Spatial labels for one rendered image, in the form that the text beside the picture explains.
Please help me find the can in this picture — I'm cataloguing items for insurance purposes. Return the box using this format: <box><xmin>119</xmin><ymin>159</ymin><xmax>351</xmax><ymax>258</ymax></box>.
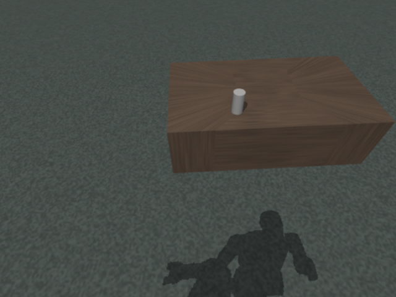
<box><xmin>231</xmin><ymin>88</ymin><xmax>246</xmax><ymax>115</ymax></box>

